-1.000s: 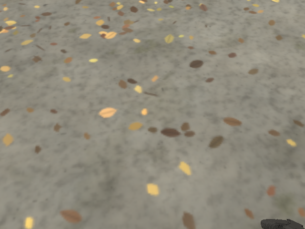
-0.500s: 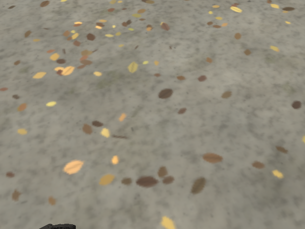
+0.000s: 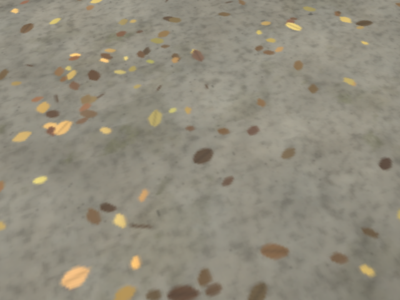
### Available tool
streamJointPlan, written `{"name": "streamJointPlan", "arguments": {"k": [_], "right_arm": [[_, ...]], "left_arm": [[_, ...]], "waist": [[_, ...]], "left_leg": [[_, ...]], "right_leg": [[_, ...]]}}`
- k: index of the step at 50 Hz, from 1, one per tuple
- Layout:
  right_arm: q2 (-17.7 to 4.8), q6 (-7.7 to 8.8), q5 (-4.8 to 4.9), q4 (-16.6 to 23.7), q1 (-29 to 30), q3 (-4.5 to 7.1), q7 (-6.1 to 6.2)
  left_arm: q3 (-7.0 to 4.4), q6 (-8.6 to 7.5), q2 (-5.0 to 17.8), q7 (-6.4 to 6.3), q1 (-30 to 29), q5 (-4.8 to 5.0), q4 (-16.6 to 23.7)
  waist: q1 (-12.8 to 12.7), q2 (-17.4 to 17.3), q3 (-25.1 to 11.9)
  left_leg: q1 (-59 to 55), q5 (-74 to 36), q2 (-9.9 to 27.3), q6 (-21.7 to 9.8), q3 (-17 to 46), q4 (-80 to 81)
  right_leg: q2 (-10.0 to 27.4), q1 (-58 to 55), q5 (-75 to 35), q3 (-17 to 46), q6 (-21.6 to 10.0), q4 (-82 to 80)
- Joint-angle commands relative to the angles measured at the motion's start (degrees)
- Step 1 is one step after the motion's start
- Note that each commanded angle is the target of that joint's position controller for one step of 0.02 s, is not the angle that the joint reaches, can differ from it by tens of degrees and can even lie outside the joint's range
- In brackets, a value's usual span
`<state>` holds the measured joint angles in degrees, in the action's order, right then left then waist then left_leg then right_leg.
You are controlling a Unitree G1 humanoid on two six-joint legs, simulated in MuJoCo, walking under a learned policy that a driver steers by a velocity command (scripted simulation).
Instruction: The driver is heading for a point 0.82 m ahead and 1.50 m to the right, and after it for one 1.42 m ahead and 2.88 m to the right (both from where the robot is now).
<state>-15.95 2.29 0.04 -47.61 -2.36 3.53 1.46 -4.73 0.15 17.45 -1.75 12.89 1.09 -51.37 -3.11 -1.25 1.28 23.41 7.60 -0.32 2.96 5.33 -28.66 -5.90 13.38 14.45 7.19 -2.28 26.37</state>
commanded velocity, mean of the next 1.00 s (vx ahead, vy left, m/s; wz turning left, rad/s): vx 0.02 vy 0.00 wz -0.58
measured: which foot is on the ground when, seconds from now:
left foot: up 0.00-0.00, down 0.02-0.42, up 0.44-0.90, down 0.92-1.00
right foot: down 0.00-0.02, up 0.04-0.40, down 0.42-0.92, up 0.94-1.00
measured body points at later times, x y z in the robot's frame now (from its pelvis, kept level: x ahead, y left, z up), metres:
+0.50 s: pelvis +0.02 -0.03 +0.00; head +0.05 -0.07 +0.44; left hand +0.24 +0.21 -0.10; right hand +0.06 -0.35 -0.13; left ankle +0.06 +0.12 -0.70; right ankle +0.00 -0.12 -0.74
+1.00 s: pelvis +0.05 -0.02 +0.00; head +0.08 -0.02 +0.45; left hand +0.34 +0.14 -0.10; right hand +0.00 -0.34 -0.09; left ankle +0.12 +0.08 -0.74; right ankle -0.02 -0.11 -0.70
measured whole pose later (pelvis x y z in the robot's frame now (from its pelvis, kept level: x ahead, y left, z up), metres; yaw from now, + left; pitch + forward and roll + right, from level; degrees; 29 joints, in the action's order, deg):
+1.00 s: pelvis +0.05 -0.02 +0.00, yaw -36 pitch +1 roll +1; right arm -17.2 1.1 -1.0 -46.1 -7.4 4.5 0.7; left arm -4.8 2.5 19.5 -1.7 8.6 1.1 -40.5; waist -0.6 2.6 2.0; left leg 14.2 13.5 -1.7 -0.6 2.1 -26.7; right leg -6.9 23.5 26.4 10.7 -0.5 47.7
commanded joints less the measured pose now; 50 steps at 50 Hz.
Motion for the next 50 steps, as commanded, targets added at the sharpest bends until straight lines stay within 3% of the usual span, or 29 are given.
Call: {"name": "streamJointPlan", "arguments": {"k": [1,2,3,4,5,6,8,12,16,18,20,21,22,23,24,25,26,27,30,35,41,43,45,46,47,48,49,50], "right_arm": [[-11.62,1.30,-1.24,1.54,-7.72,3.16,0.47],[-14.27,0.31,-2.42,1.97,-6.20,3.52,0.79],[-10.78,0.04,-2.06,2.47,-7.18,2.86,0.64],[-7.76,0.06,-1.62,3.50,-4.95,1.94,0.63],[-6.76,-0.16,-1.20,3.98,-2.45,1.67,0.58],[-6.48,-0.52,-0.77,4.33,-0.96,1.56,0.70],[-7.11,-1.17,-1.12,3.86,-0.58,1.53,0.99],[-8.81,-1.82,-1.06,2.71,-2.12,2.12,1.77],[-11.09,-2.14,-0.49,2.49,-1.62,2.90,1.22],[-11.84,-2.25,0.21,2.21,-1.70,3.19,0.86],[-11.70,-2.49,1.35,1.85,-0.94,3.29,0.72],[-9.86,-2.58,1.39,0.52,-3.88,2.98,0.45],[-6.45,-2.66,-0.40,0.80,-5.44,2.12,-0.12],[-5.45,-2.40,-1.70,4.70,-0.76,1.77,0.22],[-7.84,-2.25,-1.08,5.18,2.66,2.49,0.56],[-8.35,-2.33,0.02,4.94,2.06,2.83,0.71],[-8.46,-2.51,0.03,3.47,-0.03,3.13,1.24],[-9.26,-2.69,-0.40,2.94,-0.71,3.46,1.70],[-8.18,-2.25,-0.22,2.96,-2.14,3.48,1.41],[-6.74,-1.87,0.00,4.22,0.10,2.82,0.93],[-7.59,-0.80,0.50,4.80,-0.61,2.74,-0.21],[-7.82,-0.28,0.64,4.72,-2.15,2.77,-0.72],[-7.98,0.16,0.61,3.66,-5.96,3.01,-1.15],[-10.33,0.08,0.05,3.36,-7.47,3.60,-1.02],[-13.54,-0.56,-0.73,4.22,-6.46,3.97,-0.51],[-14.67,-0.80,-2.55,4.21,-6.98,4.05,-0.74],[-11.88,-0.57,-1.88,5.48,-4.89,3.30,-0.59],[-9.26,-0.51,-1.08,5.75,-3.40,2.66,-0.25]], "left_arm": [[-0.17,0.12,3.67,-0.73,-2.05,-0.70,5.52],[0.18,-0.09,1.45,-0.78,3.23,-0.54,6.03],[-0.91,-0.25,6.85,-0.62,4.49,-0.59,5.58],[-2.12,0.23,9.92,-0.54,3.60,0.09,5.12],[-2.48,1.13,9.69,-0.83,3.14,0.23,4.65],[-2.63,1.98,9.23,-1.12,2.46,0.04,4.91],[-2.14,2.84,6.65,-0.77,0.85,0.29,6.39],[-1.30,2.73,4.45,0.03,-2.93,0.23,9.67],[-1.20,2.96,4.98,1.33,-4.09,0.11,11.16],[-1.58,3.38,5.63,2.07,-3.67,0.07,11.48],[-2.06,3.62,5.56,2.67,-0.51,-0.08,10.48],[-2.75,3.65,6.91,2.38,1.57,-0.24,9.77],[-4.25,3.55,12.54,1.36,3.11,-0.24,10.18],[-4.63,2.75,17.28,1.30,1.95,-1.74,11.97],[-3.94,1.27,14.25,1.72,2.36,-2.83,12.16],[-3.42,0.16,12.78,1.58,0.01,-2.50,12.06],[-3.22,-0.28,11.39,1.23,-3.12,-1.41,12.46],[-2.62,-0.27,9.80,0.87,-4.88,-0.44,12.79],[-1.99,0.00,8.83,0.03,-4.15,-0.71,12.95],[-2.35,0.43,10.34,-0.55,-3.16,-0.45,12.97],[-2.49,1.24,11.13,0.02,-4.87,-0.47,13.83],[-2.38,1.61,11.04,0.04,-5.80,-0.17,14.22],[-2.05,2.17,10.43,-0.31,-7.57,0.50,14.82],[-1.55,2.25,8.74,-0.50,-6.25,0.41,15.03],[-0.69,2.18,5.12,-0.29,-1.85,-0.42,14.44],[-1.93,1.67,8.71,-0.27,-2.27,0.25,15.75],[-2.90,1.41,12.30,-0.24,-1.60,-0.24,14.97],[-3.27,1.55,12.61,-0.01,-2.14,0.00,14.24]], "waist": [[4.55,-0.34,-9.72],[0.83,-14.02,-9.98],[2.17,-12.96,-12.38],[2.02,-8.41,-10.50],[1.37,-5.86,-8.62],[1.36,-5.66,-7.17],[1.77,-7.10,-4.73],[3.63,-8.45,-6.06],[4.03,-9.04,-6.73],[3.57,-8.99,-6.15],[1.28,-7.84,-5.89],[1.02,-4.34,-6.04],[2.21,10.40,-5.37],[1.47,19.88,-5.00],[-0.99,12.05,-7.21],[0.96,10.45,-5.89],[2.56,8.14,-5.15],[3.08,8.53,-4.75],[3.70,8.70,-6.43],[2.29,9.18,-5.37],[1.88,10.07,-5.14],[2.57,10.27,-5.72],[5.23,9.67,-6.14],[4.88,6.41,-7.26],[1.49,-7.45,-8.45],[2.04,-15.10,-6.10],[1.85,-9.50,-4.38],[1.91,-7.39,-2.62]], "left_leg": [[-19.04,-18.15,12.28,-5.39,8.09,8.24],[-25.80,-32.13,22.92,-15.24,21.13,8.15],[-25.25,-31.47,26.51,-19.61,25.27,8.58],[-23.32,-28.86,23.24,-18.30,18.91,7.96],[-21.06,-24.02,19.35,-15.71,12.76,7.96],[-19.01,-18.39,17.72,-14.38,9.82,8.79],[-14.10,-15.84,15.21,-14.52,4.31,11.07],[-16.85,-15.29,16.36,-15.88,0.12,12.22],[-16.02,-15.03,17.93,-15.32,-3.12,11.74],[-16.30,-13.19,18.82,-14.29,-3.65,10.33],[-13.90,-9.34,17.84,-10.88,-6.09,5.75],[-9.72,-3.60,15.73,-7.08,-8.87,0.30],[2.27,12.15,9.41,-1.23,-15.00,-14.81],[15.26,31.11,1.04,1.82,-11.39,-27.84],[15.16,30.65,1.89,1.09,-3.89,-35.56],[15.25,25.62,2.71,0.01,-2.28,-36.86],[15.24,20.99,3.37,-0.20,-1.71,-35.76],[14.95,18.14,3.56,0.04,-1.31,-34.82],[11.31,13.15,1.50,0.90,-1.51,-34.34],[9.17,11.42,0.15,2.13,-0.34,-20.71],[0.88,13.33,-1.76,1.54,0.36,-10.54],[-2.36,12.41,-2.18,0.85,0.31,-5.25],[-10.09,2.66,-1.74,-0.50,-0.94,7.16],[-16.76,-3.25,3.90,-2.50,2.64,9.96],[-22.51,-14.58,15.96,-7.29,13.46,10.59],[-19.66,-12.18,22.98,-16.52,24.79,12.96],[-18.76,-0.91,22.82,-17.44,22.70,14.19],[-18.21,11.33,18.87,-14.62,17.81,15.28]], "right_leg": [[6.62,4.63,-3.53,9.20,-2.13,11.10],[-2.24,17.89,23.45,0.42,1.17,21.78],[1.08,20.21,26.14,0.22,3.19,33.90],[3.02,21.13,22.02,0.67,4.24,39.40],[4.38,21.69,18.18,-0.32,5.38,41.33],[5.44,22.14,15.09,-0.72,6.15,41.86],[5.70,19.82,10.94,-3.47,7.20,40.29],[7.67,17.06,7.69,-5.90,7.52,29.03],[8.02,9.54,6.02,-8.84,5.68,19.09],[7.78,6.86,4.85,-9.91,4.11,13.89],[6.29,0.05,-2.08,-11.69,1.30,3.41],[6.02,-6.13,-7.35,-9.49,-0.87,-1.71],[16.83,-13.80,-23.57,6.35,-5.45,-6.74],[28.47,-13.29,-32.74,22.89,-16.79,-7.55],[26.83,-11.28,-28.37,21.12,-18.36,-8.38],[23.39,-10.08,-24.98,16.11,-15.21,-8.35],[20.47,-9.38,-20.55,12.94,-11.88,-7.97],[19.53,-8.69,-20.16,11.88,-10.39,-7.90],[17.38,-7.54,-22.64,10.70,-10.65,-7.67],[16.36,-8.26,-16.24,14.07,-10.68,-7.15],[15.46,-4.88,-17.04,20.49,-10.91,-5.35],[14.71,-5.38,-19.98,22.63,-10.15,-3.77],[11.86,-3.38,-18.59,22.13,-7.24,-0.88],[9.07,1.15,-10.32,19.62,-4.35,3.11],[1.41,8.54,10.95,9.66,-0.85,16.06],[-2.57,18.62,23.66,3.20,1.43,25.96],[2.41,20.99,19.11,3.48,2.63,33.63],[3.99,22.70,13.75,2.43,3.01,35.34]]}}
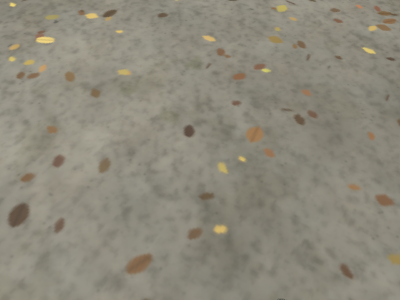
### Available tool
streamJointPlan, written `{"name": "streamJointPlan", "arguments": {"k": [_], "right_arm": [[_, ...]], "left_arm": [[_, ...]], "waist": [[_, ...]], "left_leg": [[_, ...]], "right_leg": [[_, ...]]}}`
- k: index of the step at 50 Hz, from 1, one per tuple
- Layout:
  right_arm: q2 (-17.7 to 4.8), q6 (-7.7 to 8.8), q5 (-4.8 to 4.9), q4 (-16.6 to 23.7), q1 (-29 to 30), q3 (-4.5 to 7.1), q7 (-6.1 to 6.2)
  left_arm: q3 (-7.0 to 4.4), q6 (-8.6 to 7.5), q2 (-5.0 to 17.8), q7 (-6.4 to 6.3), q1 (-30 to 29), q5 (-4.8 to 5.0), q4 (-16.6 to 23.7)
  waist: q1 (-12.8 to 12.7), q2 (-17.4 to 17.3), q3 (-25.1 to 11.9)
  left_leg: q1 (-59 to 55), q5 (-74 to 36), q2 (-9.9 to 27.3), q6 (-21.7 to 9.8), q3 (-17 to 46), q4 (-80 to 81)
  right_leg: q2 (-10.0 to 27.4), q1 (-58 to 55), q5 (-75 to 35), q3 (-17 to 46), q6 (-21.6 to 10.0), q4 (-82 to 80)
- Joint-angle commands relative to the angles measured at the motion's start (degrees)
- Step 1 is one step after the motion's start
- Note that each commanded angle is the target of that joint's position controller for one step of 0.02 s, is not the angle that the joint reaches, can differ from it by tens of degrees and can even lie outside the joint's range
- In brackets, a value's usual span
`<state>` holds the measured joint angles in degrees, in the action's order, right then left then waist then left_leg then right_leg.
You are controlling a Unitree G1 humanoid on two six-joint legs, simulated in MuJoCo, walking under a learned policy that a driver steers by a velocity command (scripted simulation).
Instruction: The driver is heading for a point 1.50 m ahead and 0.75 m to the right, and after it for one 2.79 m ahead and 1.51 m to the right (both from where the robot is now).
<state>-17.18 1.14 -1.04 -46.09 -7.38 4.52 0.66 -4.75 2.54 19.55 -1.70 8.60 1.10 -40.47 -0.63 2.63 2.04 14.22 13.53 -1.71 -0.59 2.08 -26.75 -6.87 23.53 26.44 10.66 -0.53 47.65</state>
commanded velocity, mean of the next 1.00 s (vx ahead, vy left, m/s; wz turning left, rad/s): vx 0.41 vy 0.00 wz -0.58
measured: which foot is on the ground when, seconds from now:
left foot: down 0.00-0.40, up 0.42-0.88, down 0.90-1.00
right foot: up 0.00-0.38, down 0.40-0.90, up 0.92-1.00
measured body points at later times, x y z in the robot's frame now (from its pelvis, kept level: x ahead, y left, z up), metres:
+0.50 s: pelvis +0.12 -0.11 -0.01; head +0.14 -0.14 +0.44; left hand +0.34 +0.12 -0.09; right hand +0.12 -0.41 -0.13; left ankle +0.07 +0.08 -0.65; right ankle +0.11 -0.19 -0.74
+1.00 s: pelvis +0.40 -0.20 -0.01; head +0.43 -0.23 +0.44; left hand +0.59 +0.02 -0.13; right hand +0.43 -0.53 -0.10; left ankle +0.52 -0.16 -0.74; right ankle +0.19 -0.22 -0.64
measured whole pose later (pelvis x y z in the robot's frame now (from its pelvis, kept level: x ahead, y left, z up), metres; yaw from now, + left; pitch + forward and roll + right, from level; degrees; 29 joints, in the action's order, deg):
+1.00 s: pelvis +0.40 -0.20 -0.01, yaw -34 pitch +2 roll +2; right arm -16.0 6.2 -0.3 -39.2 -5.1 3.2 -1.8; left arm -3.0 -1.5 16.9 -1.2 21.8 1.7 -43.7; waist -2.3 1.4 2.6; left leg 23.3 8.4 -3.1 -2.0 -1.9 -29.5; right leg -3.1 16.2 26.0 8.5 -0.8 67.6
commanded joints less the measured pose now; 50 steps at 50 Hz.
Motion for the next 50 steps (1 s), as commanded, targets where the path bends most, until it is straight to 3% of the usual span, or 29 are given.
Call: {"name": "streamJointPlan", "arguments": {"k": [1,2,5,8,12,15,17,18,19,20,21,22,23,24,25,26,29,32,35,38,41,43,44,45,46,47,48,49,50], "right_arm": [[-7.70,0.74,0.95,4.56,1.86,1.46,0.96],[-7.56,0.89,1.52,4.32,1.21,1.28,1.38],[-8.17,1.38,0.97,3.93,-3.16,1.26,1.98],[-9.42,1.93,0.93,3.49,-6.21,1.67,1.73],[-11.36,2.45,1.43,3.61,-6.39,2.46,0.61],[-12.22,2.62,2.36,3.46,-6.76,2.96,-0.46],[-12.65,2.24,3.26,3.25,-6.37,3.17,-1.04],[-12.58,1.98,3.58,3.36,-5.26,3.11,-1.14],[-10.91,2.01,3.22,3.33,-5.89,2.49,-1.17],[-7.71,2.20,1.82,3.92,-6.50,1.29,-1.15],[-1.10,3.26,-0.87,9.20,-5.93,-0.90,-1.07],[-6.22,4.92,1.71,9.69,-2.14,-0.08,-1.07],[-9.40,5.95,3.76,10.42,0.24,0.74,-1.52],[-9.49,6.56,3.06,9.63,-0.42,0.69,-1.52],[-9.25,6.73,1.40,8.64,-1.02,0.81,-1.35],[-9.21,6.54,0.69,8.34,-1.62,1.04,-1.53],[-7.44,5.36,0.13,8.02,-1.31,0.83,-1.98],[-5.04,4.99,0.15,9.89,4.93,-0.09,-1.90],[-3.58,5.32,0.84,11.75,11.82,-0.82,-2.68],[-4.14,5.87,1.23,13.36,15.74,-0.74,-3.39],[-5.36,6.40,1.31,13.61,15.07,-0.19,-3.58],[-7.39,6.64,1.19,12.53,9.13,0.96,-2.95],[-9.18,6.78,1.00,11.25,1.79,1.92,-2.43],[-11.73,6.62,-0.06,10.38,-8.43,2.46,-1.87],[-14.48,6.00,-0.23,7.86,-13.74,3.21,-2.19],[-9.09,5.80,1.19,7.72,-14.57,2.05,-2.54],[-6.10,5.38,1.53,7.86,-11.21,1.23,-2.17],[-5.50,4.95,1.03,7.91,-7.89,0.88,-2.00],[-4.97,4.76,0.55,7.34,-6.07,0.66,-1.97]], "left_arm": [[-3.02,-0.48,8.80,-0.01,2.58,-0.14,2.58],[-2.76,-0.44,7.89,0.29,1.74,-0.30,3.01],[-1.79,-1.65,5.11,1.31,-2.15,0.30,4.98],[-1.12,-2.58,3.65,1.88,-4.16,0.14,6.60],[-0.05,-3.25,1.88,3.12,-4.95,0.11,8.07],[0.09,-3.10,2.37,3.76,-4.47,0.25,8.65],[-0.16,-2.80,2.94,3.95,-2.62,0.32,8.69],[-0.61,-2.72,3.35,3.94,0.85,0.22,7.72],[-2.10,-2.57,5.74,3.64,7.28,0.37,5.72],[-4.31,-2.38,10.05,2.92,17.98,1.03,2.93],[-5.32,-2.97,18.51,2.26,20.12,1.00,3.87],[-3.91,-4.84,14.46,3.07,19.34,0.59,5.61],[-2.44,-6.00,10.27,3.37,17.06,0.03,5.21],[-1.63,-6.45,7.79,3.47,14.47,-0.18,5.40],[-1.06,-6.26,6.42,3.27,10.97,-0.29,6.05],[-0.64,-6.17,5.66,2.99,8.77,-0.85,6.79],[-0.78,-6.52,6.48,1.90,8.47,-0.74,6.58],[-1.03,-6.46,7.01,0.81,11.33,-0.19,4.51],[-1.25,-6.20,7.19,0.23,14.59,0.21,2.45],[-1.33,-5.87,6.87,0.02,17.31,0.74,0.35],[-1.68,-4.94,6.96,-0.58,17.39,0.61,-0.79],[-1.87,-4.34,7.05,-0.55,16.26,0.31,-0.58],[-1.50,-4.19,6.40,-0.23,14.58,0.11,0.18],[-0.40,-4.26,3.93,0.06,13.27,-0.94,1.91],[1.35,-4.74,-2.41,0.41,23.91,0.12,1.74],[0.97,-5.12,2.48,0.40,24.53,1.05,0.03],[-0.03,-5.21,5.93,0.56,17.52,1.55,0.67],[0.06,-5.37,6.17,0.43,12.42,1.00,1.96],[-0.04,-5.75,5.51,0.53,8.58,-0.02,3.08]], "waist": [[-0.36,-11.51,-2.21],[0.66,-11.95,-0.81],[3.81,-11.27,-0.07],[5.47,-10.77,-0.07],[5.27,-10.69,1.05],[4.58,-10.65,1.66],[2.76,-9.92,1.78],[0.20,-9.00,0.74],[-2.87,-6.60,-2.85],[-7.51,0.19,-8.54],[-4.46,19.18,-11.18],[-7.08,10.10,-14.09],[-6.00,7.50,-7.50],[-4.09,4.92,-4.77],[-2.16,2.19,-2.91],[-0.49,2.81,-2.04],[0.82,1.34,-1.80],[-0.59,0.94,0.02],[-3.01,2.17,1.22],[-4.03,1.92,2.05],[-2.92,3.23,1.87],[-0.13,5.22,-1.74],[3.98,5.23,-7.42],[8.28,2.27,-17.34],[3.74,-17.67,-27.68],[4.79,-16.71,-26.55],[5.98,-10.97,-16.06],[5.14,-5.46,-9.48],[3.96,-3.79,-4.50]], "left_leg": [[-10.15,12.74,17.39,-8.91,18.32,14.46],[-11.01,13.60,17.24,-8.71,17.04,15.28],[-12.95,13.05,16.31,-8.67,11.64,17.84],[-15.46,10.22,17.76,-9.50,8.86,18.94],[-11.33,5.27,18.24,-9.16,1.93,19.41],[-8.78,3.88,18.90,-8.63,-1.60,18.12],[-8.03,3.16,20.12,-7.86,-3.03,15.50],[-5.86,-1.61,19.42,-6.70,-5.38,10.95],[-2.11,-10.85,17.17,-4.92,-9.16,0.98],[5.97,-11.41,13.09,-1.55,-13.45,-17.47],[29.22,19.57,3.24,3.20,-11.10,-40.71],[36.41,19.48,1.68,2.53,1.23,-48.45],[40.03,14.26,4.87,0.45,1.86,-48.75],[37.32,9.31,6.98,-0.70,1.75,-44.91],[33.64,5.26,8.52,-0.55,1.99,-40.24],[29.76,2.15,9.06,-0.36,2.19,-36.75],[26.81,-4.41,7.06,1.91,0.39,-30.19],[25.75,-13.28,4.68,3.65,-0.04,-17.80],[21.55,-20.07,2.19,3.54,-0.61,-7.81],[20.59,-21.42,1.28,2.10,0.69,-2.50],[18.07,-17.33,0.96,0.53,1.45,-0.03],[9.36,-11.50,-0.49,-1.40,-0.53,0.14],[-2.27,-13.82,0.57,-3.44,-1.01,1.03],[-20.54,-12.59,8.96,-7.29,6.74,-2.74],[-43.33,-1.94,23.86,-17.29,34.88,0.45],[-41.44,8.48,24.85,-16.50,43.78,6.51],[-32.56,9.78,22.24,-14.16,34.44,8.43],[-23.13,4.87,19.93,-12.78,27.29,9.69],[-15.06,-1.58,17.98,-12.63,22.45,11.29]], "right_leg": [[5.64,14.70,-1.53,-2.17,2.10,15.45],[6.56,17.38,-4.08,-2.82,2.95,17.11],[8.39,19.34,-8.17,-6.73,4.24,14.17],[10.19,19.74,-10.37,-7.76,4.81,8.08],[11.65,12.82,-12.38,-10.63,3.29,-1.82],[11.30,6.51,-11.12,-12.95,1.20,-6.88],[10.40,2.24,-10.50,-14.63,-0.91,-10.39],[8.59,-3.95,-12.05,-16.51,-2.27,-13.91],[5.89,-14.82,-12.78,-17.42,-3.94,-15.54],[7.79,-29.27,-11.07,-10.71,-6.72,-17.83],[23.54,-40.57,-0.82,23.77,-16.83,-26.93],[27.79,-40.18,8.80,37.17,-20.92,-35.81],[27.09,-36.66,5.68,30.22,-19.18,-35.74],[24.49,-31.48,-0.29,23.51,-17.17,-34.50],[21.80,-26.36,-6.68,17.68,-15.41,-34.06],[19.57,-22.40,-12.14,13.81,-14.48,-34.93],[17.24,-18.93,-25.83,8.15,-14.57,-36.41],[14.66,-16.64,-30.30,4.12,-12.81,-36.04],[13.52,-14.55,-28.09,3.75,-11.00,-35.90],[15.05,-17.67,-27.14,6.95,-10.31,-33.79],[16.86,-22.04,-31.49,9.83,-9.36,-29.95],[15.86,-23.42,-45.49,10.02,-7.99,-23.39],[12.97,-21.20,-50.54,8.20,-6.28,-14.73],[9.86,-12.25,-41.38,6.51,-4.66,-0.13],[0.54,9.84,0.40,1.74,-0.23,21.61],[3.25,15.51,6.10,3.13,0.31,29.06],[5.73,18.04,1.82,1.58,0.67,30.34],[7.90,16.95,-2.12,-1.13,0.68,28.57],[9.31,15.93,-4.08,-2.09,0.50,25.43]]}}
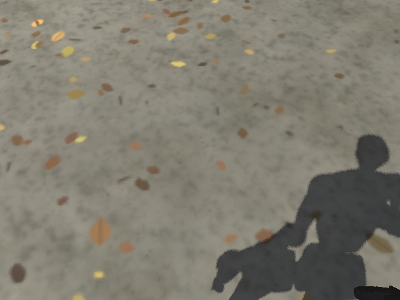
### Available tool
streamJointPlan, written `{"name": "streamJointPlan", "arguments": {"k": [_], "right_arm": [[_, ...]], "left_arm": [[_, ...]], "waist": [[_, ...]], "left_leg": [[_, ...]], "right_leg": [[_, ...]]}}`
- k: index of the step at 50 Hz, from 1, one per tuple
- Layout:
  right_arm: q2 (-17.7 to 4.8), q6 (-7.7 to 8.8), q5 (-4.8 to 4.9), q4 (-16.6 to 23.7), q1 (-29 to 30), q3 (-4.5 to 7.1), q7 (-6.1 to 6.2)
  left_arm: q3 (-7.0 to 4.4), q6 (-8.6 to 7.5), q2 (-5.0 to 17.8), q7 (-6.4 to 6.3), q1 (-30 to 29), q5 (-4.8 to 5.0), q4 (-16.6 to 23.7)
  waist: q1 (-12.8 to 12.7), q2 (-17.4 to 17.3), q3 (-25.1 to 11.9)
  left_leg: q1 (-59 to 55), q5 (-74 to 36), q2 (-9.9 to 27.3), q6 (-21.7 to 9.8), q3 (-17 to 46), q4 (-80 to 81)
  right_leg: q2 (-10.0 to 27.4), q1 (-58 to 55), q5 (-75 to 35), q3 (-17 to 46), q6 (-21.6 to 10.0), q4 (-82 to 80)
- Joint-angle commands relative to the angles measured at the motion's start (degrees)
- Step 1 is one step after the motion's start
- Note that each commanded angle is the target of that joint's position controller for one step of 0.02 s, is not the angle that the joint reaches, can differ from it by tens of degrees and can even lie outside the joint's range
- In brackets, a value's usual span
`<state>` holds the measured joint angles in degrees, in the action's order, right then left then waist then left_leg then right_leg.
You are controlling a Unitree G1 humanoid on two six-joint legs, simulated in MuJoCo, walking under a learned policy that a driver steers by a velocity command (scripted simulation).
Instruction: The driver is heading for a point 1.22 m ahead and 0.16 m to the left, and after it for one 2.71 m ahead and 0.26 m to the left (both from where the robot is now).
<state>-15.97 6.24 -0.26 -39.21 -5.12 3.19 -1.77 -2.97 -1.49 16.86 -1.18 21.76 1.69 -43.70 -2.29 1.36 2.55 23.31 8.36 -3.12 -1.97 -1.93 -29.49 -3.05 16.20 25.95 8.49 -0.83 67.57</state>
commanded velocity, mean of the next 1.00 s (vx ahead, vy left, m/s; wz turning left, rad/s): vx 0.38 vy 0.00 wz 0.24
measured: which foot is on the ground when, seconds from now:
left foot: down 0.00-0.36, up 0.38-0.82, down 0.84-1.00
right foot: up 0.00-0.34, down 0.36-0.84, up 0.86-1.00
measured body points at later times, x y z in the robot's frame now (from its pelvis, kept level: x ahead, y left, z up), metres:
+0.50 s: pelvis +0.27 -0.07 +0.01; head +0.30 -0.08 +0.46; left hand +0.43 +0.20 -0.07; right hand +0.34 -0.35 -0.12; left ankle +0.18 +0.09 -0.64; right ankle +0.32 -0.17 -0.73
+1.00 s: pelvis +0.47 -0.01 +0.00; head +0.52 +0.02 +0.45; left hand +0.53 +0.30 -0.11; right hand +0.71 -0.23 -0.08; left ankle +0.54 +0.07 -0.73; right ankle +0.47 -0.18 -0.64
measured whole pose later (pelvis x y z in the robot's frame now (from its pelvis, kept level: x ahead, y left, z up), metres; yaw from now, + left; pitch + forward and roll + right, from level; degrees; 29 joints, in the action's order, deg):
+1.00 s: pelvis +0.47 -0.01 +0.00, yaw +19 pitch +2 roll -1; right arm -17.8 0.0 0.2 -35.7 -9.0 4.0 -1.3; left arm -3.3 -1.3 17.8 -1.4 6.9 -0.4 -41.3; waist 0.8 0.6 5.0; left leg 25.2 5.7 -5.2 -5.3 1.6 -28.8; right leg 0.4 28.9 27.5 3.1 3.2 67.9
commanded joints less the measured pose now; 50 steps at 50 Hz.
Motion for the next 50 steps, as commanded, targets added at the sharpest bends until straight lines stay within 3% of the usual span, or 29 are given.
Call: {"name": "streamJointPlan", "arguments": {"k": [1,3,7,10,12,14,16,17,18,19,20,21,22,23,24,26,30,34,37,40,41,42,43,44,45,46,47,49,50], "right_arm": [[-5.70,-0.11,-0.92,0.14,-7.58,1.67,0.56],[-5.19,0.37,-0.27,-0.81,-7.34,1.58,0.47],[-8.73,0.53,0.97,-2.64,-8.22,2.41,0.64],[-10.21,-0.22,1.45,-3.37,-9.50,2.58,0.71],[-10.95,-0.73,1.96,-4.56,-12.63,2.64,0.63],[-11.68,-1.48,2.36,-5.51,-14.76,2.71,0.71],[-12.60,-2.32,2.42,-5.95,-14.96,2.82,1.00],[-12.14,-2.52,2.34,-5.96,-14.73,2.52,1.15],[-9.89,-2.44,1.81,-5.81,-15.05,1.64,1.20],[-5.09,-2.16,-0.12,-3.68,-14.98,-0.24,1.23],[-1.62,-1.41,1.52,-2.61,-21.01,-1.17,1.39],[-8.17,-1.33,2.84,-3.51,-17.88,0.52,1.55],[-9.64,-1.34,3.16,-2.43,-14.21,1.21,1.47],[-8.84,-1.67,2.65,-2.43,-12.80,1.20,1.66],[-8.24,-2.19,2.04,-2.32,-12.09,1.41,1.63],[-6.13,-3.49,2.26,-2.65,-13.32,1.31,1.32],[-4.29,-4.73,1.46,-0.36,-9.33,1.14,1.28],[-2.17,-4.36,0.71,2.32,-3.19,0.21,-0.45],[-3.83,-4.77,0.74,4.46,-1.24,0.90,-1.73],[-7.40,-5.35,0.34,4.61,-6.28,2.75,-2.11],[-9.62,-5.30,0.33,3.18,-12.30,4.06,-1.62],[-13.84,-5.47,0.31,2.89,-16.00,5.47,-0.18],[-18.89,-5.76,-0.39,4.56,-13.47,5.65,0.96],[-17.10,-5.17,-0.95,7.12,-12.86,4.82,0.22],[-13.95,-4.87,-0.18,7.72,-9.80,4.26,-0.24],[-11.66,-4.85,1.05,7.32,-7.28,3.68,-0.04],[-10.00,-5.15,1.58,7.38,-5.30,3.15,0.40],[-9.84,-5.75,0.30,8.01,-3.17,3.02,1.12],[-10.18,-5.84,-0.16,8.08,-2.92,3.19,1.40]], "left_arm": [[-1.87,-1.74,7.20,0.28,-4.63,-0.66,6.62],[-1.20,-1.43,4.43,0.60,-3.11,-0.34,6.17],[0.38,-1.78,1.83,1.25,-9.18,-1.65,8.02],[0.80,-2.70,1.95,2.15,-14.72,-1.21,8.84],[0.68,-2.96,2.62,2.52,-18.68,-0.89,10.02],[0.27,-3.31,3.66,2.88,-20.99,-0.69,11.24],[-0.61,-3.69,5.23,3.05,-18.89,-0.62,10.93],[-1.57,-3.74,6.69,2.82,-14.45,-0.82,9.63],[-3.03,-3.71,9.44,2.26,-6.87,-1.21,7.77],[-4.30,-3.34,14.42,1.37,3.12,-2.33,6.94],[-4.55,-2.81,16.65,1.63,4.07,-2.76,6.31],[-3.15,-3.00,10.91,1.92,2.37,-2.14,6.55],[-2.28,-3.25,8.45,1.98,-0.63,-1.64,6.41],[-1.69,-3.53,6.66,2.18,-4.17,-1.81,6.43],[-1.34,-3.79,5.00,2.33,-6.80,-2.00,6.22],[-1.45,-4.69,4.13,2.18,-9.04,-2.52,5.50],[-2.31,-5.39,5.77,1.25,-10.37,-2.67,3.67],[-3.04,-4.02,8.20,-0.20,-10.21,-2.24,2.73],[-3.70,-2.88,9.84,-0.61,-8.85,-0.94,1.68],[-4.52,-1.69,11.24,-1.07,-10.65,0.68,2.25],[-4.26,-1.31,10.27,-1.06,-11.03,0.90,2.55],[-3.57,-1.52,8.50,-0.78,-7.83,-0.58,2.76],[-1.62,-1.69,2.24,-0.01,-1.96,-4.35,4.15],[-1.50,-1.97,5.87,0.80,-0.44,-2.99,3.55],[-2.35,-1.65,9.08,0.98,-6.01,-0.92,4.26],[-2.23,-1.27,8.60,0.45,-9.32,-1.04,5.17],[-2.24,-0.72,8.21,-0.36,-10.65,-1.85,4.91],[-2.49,0.33,8.42,-0.83,-10.07,-2.31,4.94],[-2.27,0.49,7.43,-0.91,-9.43,-2.42,4.66]], "waist": [[3.69,-3.94,-3.91],[1.97,-6.01,-3.59],[2.73,-5.23,-1.34],[4.70,-4.86,-0.60],[6.20,-4.92,-0.16],[6.17,-5.16,0.49],[3.72,-5.65,-0.28],[0.95,-5.34,-2.64],[-2.77,-4.28,-7.59],[-6.39,4.19,-17.21],[-3.00,17.91,-22.83],[-4.47,9.68,-16.64],[-3.63,7.97,-10.50],[-1.82,5.09,-7.74],[-0.37,5.20,-5.04],[1.81,5.77,-3.76],[2.96,2.30,-0.01],[0.97,1.99,-0.01],[0.84,2.70,-1.43],[4.57,3.61,-4.90],[7.75,1.54,-8.07],[8.97,-5.87,-11.29],[2.28,-19.75,-15.99],[4.56,-13.51,-28.62],[5.76,-6.92,-22.96],[4.64,-3.64,-15.81],[3.45,-1.77,-11.65],[1.07,-4.31,-9.41],[0.71,-5.15,-9.71]], "left_leg": [[-19.40,-0.39,17.91,-11.15,22.98,15.51],[-15.91,-3.18,16.56,-11.90,18.91,18.24],[-12.95,-6.48,16.43,-12.72,12.46,22.15],[-12.10,-8.26,14.14,-10.52,7.16,22.24],[-13.71,-8.15,14.73,-9.64,7.27,21.20],[-16.12,-7.52,16.21,-8.75,9.05,19.28],[-17.29,-9.01,17.01,-7.28,10.22,15.64],[-16.24,-14.03,15.47,-5.89,9.04,10.40],[-12.54,-15.56,12.13,-3.83,6.53,-0.07],[-1.83,1.02,7.66,-0.75,3.20,-19.52],[14.35,25.49,1.52,1.16,4.47,-35.26],[19.50,23.72,4.08,1.21,9.00,-41.67],[21.56,18.42,6.12,0.75,8.53,-42.07],[19.62,13.91,8.15,1.13,7.83,-40.57],[18.15,10.76,9.45,1.54,7.86,-38.14],[13.69,7.16,10.62,2.31,7.70,-36.82],[15.81,1.12,10.14,4.03,7.46,-29.15],[9.19,-10.05,7.98,3.55,1.86,-12.98],[7.73,-8.46,6.84,1.62,0.70,-8.20],[0.74,-1.90,3.03,-1.85,-2.11,-5.11],[-7.47,-6.06,0.62,-3.63,-2.89,-0.48],[-19.42,-27.73,4.65,-6.37,4.54,1.73],[-34.84,-54.79,18.78,-16.20,26.05,-3.38],[-37.96,-41.14,24.88,-23.60,40.92,3.25],[-33.54,-29.74,22.06,-21.26,35.34,6.35],[-26.83,-21.00,18.93,-17.89,30.39,7.72],[-20.30,-16.64,16.77,-15.59,27.50,8.97],[-10.90,-15.52,13.98,-13.83,24.58,10.96],[-9.41,-17.59,13.23,-13.67,23.48,10.99]], "right_leg": [[7.02,20.35,-4.79,0.05,0.40,3.27],[8.11,17.84,-4.62,-1.09,0.23,-1.87],[10.04,18.05,-12.42,-4.11,1.00,-16.16],[8.42,13.99,-22.66,-6.44,1.11,-27.28],[7.38,12.56,-25.17,-7.05,1.20,-31.50],[6.41,11.70,-23.71,-6.85,0.60,-35.01],[5.21,6.57,-22.02,-7.49,-0.44,-38.63],[4.17,-0.80,-21.53,-8.36,-1.47,-40.57],[5.59,-12.31,-21.39,-7.21,-3.10,-40.60],[18.85,-27.77,-21.16,6.45,-7.10,-39.45],[28.09,-36.86,-6.93,29.25,-13.91,-47.26],[25.95,-31.97,-1.44,28.02,-12.46,-49.97],[24.20,-26.46,-4.07,19.43,-10.79,-50.58],[21.81,-20.89,-9.74,13.70,-9.92,-51.85],[19.81,-16.51,-14.06,8.84,-9.60,-53.68],[18.35,-11.31,-20.10,2.50,-9.51,-56.84],[18.25,-9.32,-37.24,-7.35,-9.94,-58.25],[15.90,-8.63,-46.07,-16.66,-8.18,-55.81],[17.90,-13.51,-48.74,-17.47,-7.18,-51.68],[18.00,-15.85,-58.70,-18.27,-5.16,-39.65],[15.40,-14.12,-56.58,-19.67,-3.29,-29.83],[11.18,-4.73,-39.38,-20.34,0.62,-15.26],[1.36,15.28,14.26,-17.30,4.98,5.51],[-0.56,18.38,16.50,-3.39,5.16,14.04],[1.82,21.59,10.83,-1.89,4.18,13.77],[3.57,23.48,5.81,-2.76,3.79,9.69],[5.23,22.59,2.62,-2.62,3.89,5.55],[5.26,16.10,-0.66,-2.62,3.94,-0.11],[4.66,14.57,-1.33,-3.17,4.30,-2.72]]}}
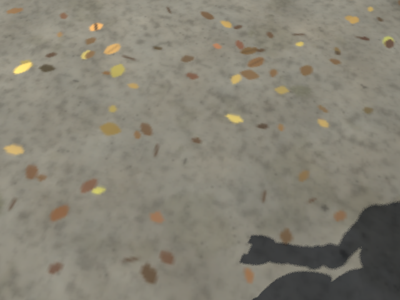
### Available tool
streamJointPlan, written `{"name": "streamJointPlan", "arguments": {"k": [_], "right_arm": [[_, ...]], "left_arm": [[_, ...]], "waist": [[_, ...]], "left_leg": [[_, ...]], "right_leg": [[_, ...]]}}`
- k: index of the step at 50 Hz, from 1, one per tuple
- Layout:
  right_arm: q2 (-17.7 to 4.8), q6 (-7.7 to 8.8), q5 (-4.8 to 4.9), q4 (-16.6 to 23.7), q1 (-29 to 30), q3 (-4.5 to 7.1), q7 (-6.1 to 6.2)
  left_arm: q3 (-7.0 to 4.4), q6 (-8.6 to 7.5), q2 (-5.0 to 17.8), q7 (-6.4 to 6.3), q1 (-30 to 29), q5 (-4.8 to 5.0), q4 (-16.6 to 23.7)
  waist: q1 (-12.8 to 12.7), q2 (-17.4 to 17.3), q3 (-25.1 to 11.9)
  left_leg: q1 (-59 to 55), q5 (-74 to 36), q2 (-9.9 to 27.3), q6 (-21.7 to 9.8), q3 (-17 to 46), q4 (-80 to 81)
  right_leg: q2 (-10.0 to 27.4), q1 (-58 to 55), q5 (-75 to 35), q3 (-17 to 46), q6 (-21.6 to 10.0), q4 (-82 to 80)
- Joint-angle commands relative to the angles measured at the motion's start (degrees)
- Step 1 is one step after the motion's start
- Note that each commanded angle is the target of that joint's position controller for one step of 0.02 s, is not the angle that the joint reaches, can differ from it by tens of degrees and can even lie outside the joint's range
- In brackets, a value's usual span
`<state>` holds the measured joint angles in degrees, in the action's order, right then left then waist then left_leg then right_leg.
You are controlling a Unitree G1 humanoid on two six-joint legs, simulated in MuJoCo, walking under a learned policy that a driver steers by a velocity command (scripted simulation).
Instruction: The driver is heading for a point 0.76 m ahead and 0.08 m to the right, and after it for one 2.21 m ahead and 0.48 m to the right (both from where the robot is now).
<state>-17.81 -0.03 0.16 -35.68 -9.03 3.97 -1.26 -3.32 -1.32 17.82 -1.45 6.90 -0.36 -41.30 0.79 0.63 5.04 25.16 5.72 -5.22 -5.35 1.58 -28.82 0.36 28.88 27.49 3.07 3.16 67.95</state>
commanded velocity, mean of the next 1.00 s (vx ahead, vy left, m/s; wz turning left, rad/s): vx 0.40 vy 0.00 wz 0.01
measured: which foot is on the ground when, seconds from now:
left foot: down 0.00-0.32, up 0.34-0.72, down 0.74-1.00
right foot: up 0.00-0.30, down 0.32-0.74, up 0.76-1.00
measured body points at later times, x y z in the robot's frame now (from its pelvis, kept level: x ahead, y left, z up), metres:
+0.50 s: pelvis +0.14 -0.05 +0.02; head +0.15 -0.07 +0.47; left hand +0.14 +0.23 -0.09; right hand +0.34 -0.29 -0.08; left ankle +0.17 +0.10 -0.67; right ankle +0.11 -0.17 -0.73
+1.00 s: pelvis +0.38 +0.03 +0.02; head +0.40 +0.03 +0.47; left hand +0.52 +0.31 -0.09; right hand +0.44 -0.26 -0.10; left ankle +0.35 +0.13 -0.73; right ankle +0.44 -0.14 -0.65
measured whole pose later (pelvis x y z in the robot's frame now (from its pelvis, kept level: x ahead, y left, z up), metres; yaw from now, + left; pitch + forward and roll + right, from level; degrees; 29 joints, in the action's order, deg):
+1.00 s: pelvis +0.38 +0.03 +0.02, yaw -3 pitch +1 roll +2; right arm -15.0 5.4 -0.6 -45.5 -16.8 4.1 -0.9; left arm -4.3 -1.7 18.3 -0.4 13.8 1.5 -42.4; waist 1.9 2.9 1.2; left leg 5.7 11.9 -1.6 -1.9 -7.7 -16.7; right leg 6.0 37.6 11.4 3.5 0.5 60.7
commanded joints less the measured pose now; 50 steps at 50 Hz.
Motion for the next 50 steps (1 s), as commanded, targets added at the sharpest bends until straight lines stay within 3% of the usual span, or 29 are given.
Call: {"name": "streamJointPlan", "arguments": {"k": [1,3,5,11,13,15,16,17,18,19,20,23,28,32,35,36,37,38,39,40,41,42,43,44,46,50], "right_arm": [[-8.59,0.38,-0.49,4.36,0.49,2.56,1.30],[-8.55,0.23,0.09,4.21,0.01,2.54,2.13],[-8.45,0.21,0.27,4.09,0.07,2.32,2.54],[-8.52,0.64,-0.09,1.89,-3.89,1.66,1.72],[-8.30,0.55,0.14,1.50,-3.65,1.29,1.36],[-6.43,0.42,0.26,1.43,-2.94,0.46,1.19],[-3.79,0.67,0.20,1.94,-1.65,-0.38,1.17],[-0.09,1.43,0.30,3.15,-1.15,-1.29,1.09],[-3.24,2.56,0.82,5.12,1.51,-0.60,1.21],[-6.29,3.37,1.16,4.70,1.92,0.43,1.11],[-6.33,3.69,1.12,3.67,0.85,0.64,0.74],[-3.90,4.22,0.40,3.22,2.69,0.33,0.12],[0.30,4.53,0.60,4.12,8.87,-1.11,-0.68],[-0.64,5.33,1.21,5.28,12.96,-0.94,-1.65],[-3.66,5.99,1.36,4.45,8.58,0.28,-1.63],[-5.44,5.96,1.07,2.67,2.82,1.32,-1.11],[-8.00,5.84,0.57,0.85,-5.43,2.51,-0.34],[-12.60,5.35,-0.96,-0.26,-14.98,3.54,0.57],[-13.51,4.83,-1.18,-1.20,-16.46,3.45,0.13],[-8.10,4.73,-0.46,-1.46,-13.67,2.05,0.20],[-5.76,4.70,0.17,-1.74,-10.50,1.32,0.40],[-4.43,4.81,-0.14,-1.95,-7.14,0.91,0.35],[-2.93,5.08,-0.59,-2.29,-4.94,0.61,0.19],[-2.16,5.45,-0.98,-2.70,-3.36,0.54,0.18],[-2.14,6.38,-0.77,-3.87,-2.26,0.90,0.25],[-4.28,6.80,-0.76,-6.02,-2.37,1.73,0.77]], "left_arm": [[-1.66,0.28,5.63,-0.70,5.84,-0.49,2.04],[-1.15,0.23,4.55,-0.55,4.81,-0.31,1.88],[-0.85,0.06,4.12,-0.13,2.90,-0.02,2.44],[-0.57,-2.51,4.30,1.08,-0.05,0.65,3.64],[-0.58,-3.33,3.95,1.45,1.40,1.00,3.29],[-0.70,-4.04,3.52,1.54,5.62,0.73,1.85],[-1.10,-4.31,5.22,1.22,9.92,0.36,1.04],[-2.03,-4.23,9.50,0.99,14.15,-0.48,-0.02],[-3.20,-4.00,12.13,1.61,16.84,-0.89,-1.15],[-2.60,-4.19,9.58,1.51,16.09,-0.19,-0.72],[-2.00,-4.21,7.71,1.34,14.81,0.31,-0.35],[-1.32,-3.90,6.29,1.08,14.00,0.46,-0.30],[-1.32,-3.27,6.83,0.96,15.61,0.88,-1.67],[-1.72,-2.50,8.39,1.10,19.21,1.68,-3.48],[-2.40,-1.86,10.14,0.79,17.89,2.08,-3.77],[-2.26,-1.80,9.73,0.70,17.37,2.09,-3.71],[-1.63,-2.03,7.93,0.76,16.88,1.51,-3.20],[-0.03,-2.48,2.53,0.74,17.58,0.08,-0.88],[0.79,-3.38,0.04,0.56,23.30,1.75,-0.38],[-0.91,-3.41,6.01,0.59,19.67,3.23,-0.99],[-1.41,-3.32,7.18,0.76,15.22,3.34,-0.07],[-1.38,-3.15,6.23,0.60,13.46,2.64,-0.14],[-1.54,-2.70,5.33,0.66,12.87,2.11,-0.14],[-1.47,-2.01,4.05,0.84,13.70,2.19,-0.50],[-1.17,-0.92,1.83,1.01,13.42,2.23,-0.13],[-0.85,-0.63,1.14,1.51,8.33,1.57,2.49]], "waist": [[-2.44,-4.54,-13.37],[-1.56,-4.83,-14.21],[-0.52,-7.51,-12.94],[2.24,-8.67,-9.45],[0.91,-8.37,-7.96],[-1.86,-6.93,-7.24],[-3.57,-3.82,-7.42],[-3.57,6.47,-7.01],[-5.00,12.88,-2.72],[-4.84,8.99,-0.47],[-3.79,7.55,-0.61],[-3.95,6.72,-1.19],[-5.98,7.07,-1.53],[-6.90,6.89,-0.15],[-2.55,7.60,-1.98],[0.71,6.63,-5.49],[4.94,5.26,-11.55],[7.65,-4.87,-21.93],[5.03,-19.84,-28.47],[5.48,-13.46,-20.08],[4.77,-10.50,-12.60],[2.98,-6.94,-9.39],[1.48,-7.29,-6.83],[0.03,-7.93,-5.87],[-1.23,-6.87,-4.45],[-1.18,-4.12,-1.85]], "left_leg": [[-10.64,-12.11,14.42,-10.19,19.10,10.69],[-10.14,3.12,13.41,-9.87,18.76,12.44],[-8.61,16.23,12.67,-9.00,19.75,14.49],[-9.08,24.22,14.55,-7.79,22.80,14.41],[-7.30,26.98,14.20,-7.06,23.14,13.33],[-2.76,28.34,11.34,-4.75,21.69,10.32],[2.07,27.35,8.68,-2.26,18.58,3.67],[12.21,24.11,1.35,1.49,7.44,-10.67],[22.80,25.86,0.95,2.76,2.87,-20.38],[26.13,22.80,4.20,3.06,5.29,-26.42],[26.98,18.88,5.33,3.42,5.00,-28.37],[24.96,8.86,7.91,4.88,2.34,-26.65],[12.91,-1.65,6.98,6.83,-2.28,-11.45],[6.55,-2.62,5.47,6.17,-2.38,-3.23],[-2.11,-0.81,4.79,3.84,-1.55,1.14],[-11.27,-0.87,3.89,2.45,-2.33,2.92],[-24.93,-1.78,7.28,0.50,0.11,1.63],[-44.54,1.72,21.16,-3.75,15.73,0.34],[-49.53,14.74,30.02,-9.93,37.82,8.99],[-43.03,21.23,27.74,-8.22,34.52,11.69],[-35.73,18.40,25.81,-6.47,25.34,12.52],[-29.29,12.94,23.22,-5.45,19.91,14.08],[-24.45,7.57,21.30,-5.17,15.16,15.85],[-21.06,4.44,19.99,-4.87,11.13,17.66],[-17.92,-1.83,20.05,-5.64,6.32,19.95],[-17.87,-8.29,19.79,-5.85,-1.57,21.87]], "right_leg": [[1.04,0.86,-3.99,2.02,0.61,-6.37],[1.46,0.38,-7.67,1.50,1.19,-12.42],[1.69,-0.49,-10.99,0.94,1.31,-17.65],[1.12,-4.88,-11.04,-1.02,-0.78,-29.90],[0.34,-9.26,-11.59,-2.33,-2.71,-35.73],[0.57,-17.93,-13.13,-2.51,-4.74,-42.55],[6.07,-23.56,-9.96,3.25,-6.77,-45.72],[14.36,-29.45,2.21,17.48,-11.41,-51.81],[21.83,-29.83,11.42,32.49,-16.96,-57.49],[21.84,-29.59,12.45,32.94,-17.87,-57.36],[19.31,-30.39,9.54,28.66,-16.46,-57.03],[14.55,-29.79,-4.78,18.01,-13.97,-58.52],[10.18,-24.08,-21.05,5.70,-12.95,-59.17],[12.20,-23.61,-23.85,7.27,-13.28,-57.40],[13.86,-24.95,-32.01,8.99,-11.74,-52.99],[11.75,-23.62,-39.69,7.01,-10.40,-46.89],[8.72,-17.78,-39.48,4.56,-8.40,-35.85],[3.09,-2.39,-21.72,1.09,-5.30,-15.66],[-1.94,9.27,6.63,3.19,-3.70,-1.62],[1.37,14.08,3.63,5.62,-3.56,4.38],[3.55,15.64,-1.44,3.92,-3.92,4.32],[5.28,13.56,-5.68,3.13,-3.91,2.64],[6.55,11.70,-8.64,3.26,-3.75,0.63],[7.43,9.03,-10.67,3.29,-3.67,-0.17],[7.88,8.40,-12.57,2.93,-3.15,-1.34],[7.91,11.38,-21.97,3.06,-2.34,-11.46]]}}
